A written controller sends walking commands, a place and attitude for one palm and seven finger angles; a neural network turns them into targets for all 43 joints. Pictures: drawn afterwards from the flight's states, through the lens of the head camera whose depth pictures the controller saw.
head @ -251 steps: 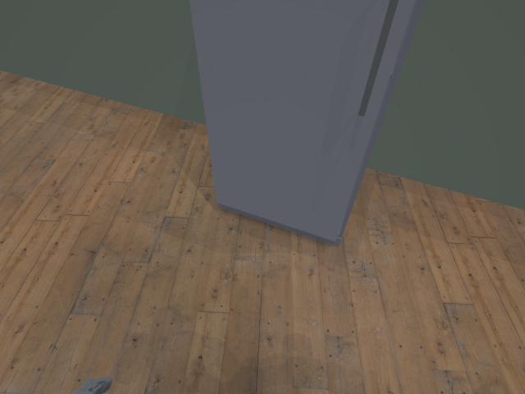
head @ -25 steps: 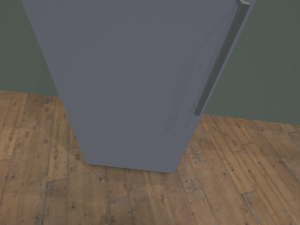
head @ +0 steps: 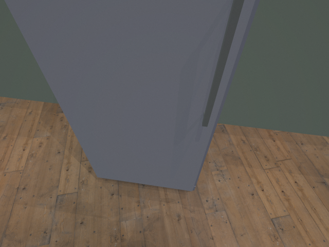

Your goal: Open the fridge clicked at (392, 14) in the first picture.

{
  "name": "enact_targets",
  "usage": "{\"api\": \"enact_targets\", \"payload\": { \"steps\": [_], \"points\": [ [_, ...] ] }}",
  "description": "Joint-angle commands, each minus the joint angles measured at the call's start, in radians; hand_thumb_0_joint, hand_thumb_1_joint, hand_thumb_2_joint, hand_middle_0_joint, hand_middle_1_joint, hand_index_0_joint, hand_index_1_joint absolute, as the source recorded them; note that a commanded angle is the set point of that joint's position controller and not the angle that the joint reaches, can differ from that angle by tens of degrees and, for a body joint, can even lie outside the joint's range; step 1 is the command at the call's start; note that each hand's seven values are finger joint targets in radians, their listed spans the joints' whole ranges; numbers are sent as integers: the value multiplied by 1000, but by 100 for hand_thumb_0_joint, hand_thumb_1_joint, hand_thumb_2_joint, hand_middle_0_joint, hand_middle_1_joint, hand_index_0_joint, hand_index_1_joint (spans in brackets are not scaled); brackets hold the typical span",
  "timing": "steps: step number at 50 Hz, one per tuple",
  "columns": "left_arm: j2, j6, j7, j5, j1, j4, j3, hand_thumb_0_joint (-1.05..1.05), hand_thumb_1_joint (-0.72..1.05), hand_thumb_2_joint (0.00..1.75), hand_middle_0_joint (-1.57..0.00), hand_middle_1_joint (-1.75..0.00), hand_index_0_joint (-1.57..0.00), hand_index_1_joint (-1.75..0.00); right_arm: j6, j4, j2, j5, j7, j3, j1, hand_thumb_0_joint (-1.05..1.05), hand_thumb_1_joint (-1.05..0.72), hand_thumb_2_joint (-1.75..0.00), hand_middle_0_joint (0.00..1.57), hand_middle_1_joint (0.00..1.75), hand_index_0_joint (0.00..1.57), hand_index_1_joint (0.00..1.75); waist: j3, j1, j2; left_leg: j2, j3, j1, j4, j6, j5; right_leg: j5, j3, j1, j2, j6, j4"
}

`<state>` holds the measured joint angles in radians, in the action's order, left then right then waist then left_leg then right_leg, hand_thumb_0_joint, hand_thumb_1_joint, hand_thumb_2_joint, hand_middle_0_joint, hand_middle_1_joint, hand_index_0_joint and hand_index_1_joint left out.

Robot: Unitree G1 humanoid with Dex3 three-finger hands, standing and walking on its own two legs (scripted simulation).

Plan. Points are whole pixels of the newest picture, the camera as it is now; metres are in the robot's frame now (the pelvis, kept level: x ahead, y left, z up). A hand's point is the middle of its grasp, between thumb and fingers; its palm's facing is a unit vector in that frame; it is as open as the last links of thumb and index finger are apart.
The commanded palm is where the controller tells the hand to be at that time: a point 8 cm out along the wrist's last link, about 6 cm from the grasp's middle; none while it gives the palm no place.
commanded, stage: come to a stop and stand still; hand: right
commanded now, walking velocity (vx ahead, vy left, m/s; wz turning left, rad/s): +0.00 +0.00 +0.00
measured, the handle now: (217, 72) +0.51 -0.10 +0.17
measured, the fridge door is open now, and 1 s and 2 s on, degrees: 0 0 0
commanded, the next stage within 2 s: look again from close up in 0.26 s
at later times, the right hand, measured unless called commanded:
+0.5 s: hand out of the picture -0.02 -0.17 -0.18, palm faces +0.03 +0.98 -0.20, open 7.3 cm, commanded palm none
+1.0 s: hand out of the picture -0.09 -0.14 -0.18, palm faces +0.06 +0.98 -0.18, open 7.4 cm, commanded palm none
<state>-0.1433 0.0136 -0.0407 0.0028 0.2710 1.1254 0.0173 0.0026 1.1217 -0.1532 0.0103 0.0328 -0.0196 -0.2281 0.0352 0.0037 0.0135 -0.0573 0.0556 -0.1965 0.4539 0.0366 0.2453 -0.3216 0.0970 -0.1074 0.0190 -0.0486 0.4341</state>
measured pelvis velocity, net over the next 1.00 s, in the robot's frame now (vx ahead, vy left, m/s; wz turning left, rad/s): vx -0.06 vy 0.02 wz -0.02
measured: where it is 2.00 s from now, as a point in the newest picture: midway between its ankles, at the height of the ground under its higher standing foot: outside the picture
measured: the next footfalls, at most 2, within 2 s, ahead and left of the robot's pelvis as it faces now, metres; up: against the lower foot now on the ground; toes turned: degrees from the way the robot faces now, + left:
none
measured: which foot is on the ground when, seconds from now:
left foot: down 0.00-1.00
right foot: down 0.00-1.00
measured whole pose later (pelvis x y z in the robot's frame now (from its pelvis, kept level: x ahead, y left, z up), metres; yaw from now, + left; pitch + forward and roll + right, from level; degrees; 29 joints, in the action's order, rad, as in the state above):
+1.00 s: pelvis -0.06 +0.02 +0.00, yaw -1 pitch -2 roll +0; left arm -0.16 0.00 -0.02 0.01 0.36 1.07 0.01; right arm 0.00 1.08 -0.14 0.02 0.03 0.00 -0.37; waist 0.00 0.00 -0.01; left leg -0.05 0.07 -0.28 0.49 0.00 0.18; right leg -0.25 0.08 -0.21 0.00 -0.03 0.50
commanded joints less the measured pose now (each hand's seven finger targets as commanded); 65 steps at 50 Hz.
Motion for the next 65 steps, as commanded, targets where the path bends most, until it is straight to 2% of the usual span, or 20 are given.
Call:
{"api": "enact_targets", "payload": {
  "steps": [1,2,5,17,18,19,20,21,22,23,25,26,28,31,33,40,43,50,57,65],
  "points": [
    [-94,16,-5,5,87,-4,6,0,90,90,-20,-30,-20,-30,4,-10,-73,-2,11,-2,-64,0,-90,-90,20,30,20,30,-13,-7,-54,-68,-49,72,-27,-38,-293,438,-116,-27,-147,29,-99],
    [-96,17,-5,5,86,-1,4,0,90,90,-20,-30,-20,-30,2,-10,-72,-3,11,-1,-64,0,-90,-90,20,30,20,30,-2,-9,-26,-64,-49,65,-33,-36,-265,433,-116,-26,-147,29,-106],
    [-88,17,-6,6,86,10,1,0,90,90,-20,-30,-20,-30,-2,-5,-74,-2,13,-1,-65,0,-90,-90,20,30,20,30,13,-11,-1,-63,-45,69,-39,-34,-251,445,-115,-30,-146,30,-113],
    [-74,17,-10,4,111,27,0,0,90,90,-20,-30,-20,-30,-2,14,-64,-2,13,3,-87,0,-90,-90,20,30,20,30,42,-8,2,-61,-48,57,-62,-31,-225,395,-108,-23,-147,27,-129],
    [-134,28,6,-10,51,-58,-6,0,90,90,-20,-30,-20,-30,22,28,-95,9,50,17,-143,0,-90,-90,20,30,20,30,85,-21,-17,-85,-78,6,-16,-43,-401,620,-109,-121,-165,40,38],
    [-113,35,11,3,59,-82,-11,0,90,90,-20,-30,-20,-30,47,12,-123,15,41,7,-165,0,-90,-90,20,30,20,30,34,-15,16,-101,-49,66,26,-58,-616,645,-89,-111,-115,59,73],
    [-84,41,4,8,127,-68,-1,0,90,90,-20,-30,-20,-30,47,-5,-111,8,35,4,-153,0,-90,-90,20,30,20,30,-62,7,41,-105,-61,113,104,-71,-607,576,-106,-79,-104,59,27],
    [-93,43,-1,10,153,-62,1,0,90,90,-20,-30,-20,-30,47,-11,-97,3,31,11,-150,0,-90,-90,20,30,20,30,-147,3,45,-100,-50,131,108,-72,-521,599,-116,-50,-124,43,38],
    [-99,40,-3,7,148,-68,0,0,90,90,-20,-30,-20,-30,44,-17,-87,0,27,16,-140,0,-90,-90,20,30,20,30,-175,6,30,-84,-41,121,97,-74,-430,611,-126,-25,-136,33,42],
    [-101,36,-4,6,134,-76,2,0,90,90,-20,-30,-20,-30,39,-27,-79,-1,24,16,-130,0,-90,-90,20,30,20,30,-166,7,30,-72,-33,98,87,-73,-361,605,-124,-11,-141,27,35],
    [-102,28,-4,9,111,-89,2,0,90,90,-20,-30,-20,-30,27,-38,-69,4,21,20,-117,0,-90,-90,20,30,20,30,-61,2,17,-59,-33,38,59,-70,-228,498,-130,-63,-142,18,14],
    [-101,23,-2,7,99,-96,2,0,90,90,-20,-30,-20,-30,22,-39,-67,5,19,21,-113,0,-90,-90,20,30,20,30,-4,3,-15,-57,-40,13,39,-68,-181,389,-136,-100,-137,14,-11],
    [-105,17,5,7,88,-106,1,0,90,90,-20,-30,-20,-30,14,-46,-66,6,14,23,-109,0,-90,-90,20,30,20,30,90,0,-27,-50,-51,-26,4,-65,-56,159,-150,-182,-131,11,-75],
    [-114,11,14,9,78,-117,2,0,90,90,-20,-30,-20,-30,11,-59,-76,10,10,23,-125,0,-90,-90,20,30,20,30,153,-2,-17,-43,-68,-55,-24,-66,30,-77,-169,-253,-119,9,-140],
    [-122,10,17,10,70,-123,5,0,90,90,-20,-30,-20,-30,10,-66,-78,13,8,20,-143,0,-90,-90,20,30,20,30,156,-8,-14,-37,-73,-57,-33,-66,57,-149,-177,-275,-116,5,-161],
    [-117,6,20,12,99,-121,5,0,90,90,-20,-30,-20,-30,16,-88,-90,12,5,11,-162,0,-90,-90,20,30,20,30,95,1,-60,-56,-109,-88,-100,-67,173,-128,-147,-229,-96,4,-115],
    [-110,4,20,14,112,-113,4,0,90,90,-20,-30,-20,-30,15,-93,-93,11,3,6,-165,0,-90,-90,20,30,20,30,98,2,-37,-58,-120,-104,-115,-69,207,-137,-141,-237,-93,6,-109],
    [-92,2,20,14,147,-85,2,0,90,90,-20,-30,-20,-30,18,-89,-90,8,3,1,-175,0,-90,-90,20,30,20,30,76,4,-50,-68,-132,-108,-136,-74,233,-99,-127,-230,-85,11,-73],
    [-79,14,16,10,156,-63,-5,0,90,90,-20,-30,-20,-30,20,-79,-74,4,3,3,-176,0,-90,-90,20,30,20,30,70,-7,-15,-60,-112,-45,-101,-73,112,-62,-146,-257,-102,14,-106],
    [-67,21,13,6,151,-44,-8,0,90,90,-20,-30,-20,-30,25,-67,-58,2,8,9,-171,0,-90,-90,20,30,20,30,46,-9,-15,-62,-88,4,-83,-71,-27,50,-138,-215,-114,21,-106]
  ]
}}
